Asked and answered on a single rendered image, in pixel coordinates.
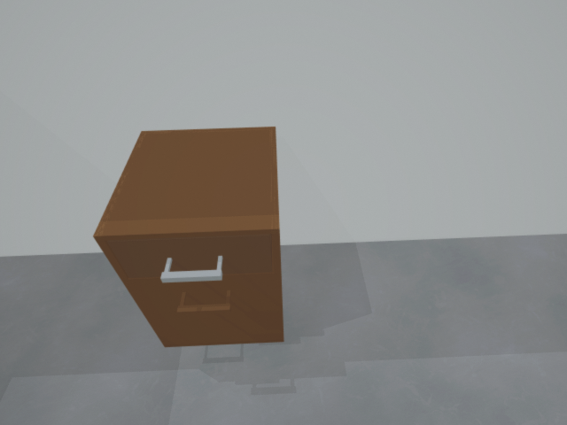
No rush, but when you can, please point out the cabinet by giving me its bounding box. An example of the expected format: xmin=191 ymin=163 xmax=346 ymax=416
xmin=93 ymin=127 xmax=284 ymax=347

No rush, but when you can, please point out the handle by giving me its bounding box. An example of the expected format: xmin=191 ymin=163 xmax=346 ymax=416
xmin=160 ymin=256 xmax=222 ymax=282
xmin=177 ymin=304 xmax=231 ymax=315

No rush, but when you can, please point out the drawer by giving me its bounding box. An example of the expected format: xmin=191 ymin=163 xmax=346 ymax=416
xmin=107 ymin=234 xmax=272 ymax=278

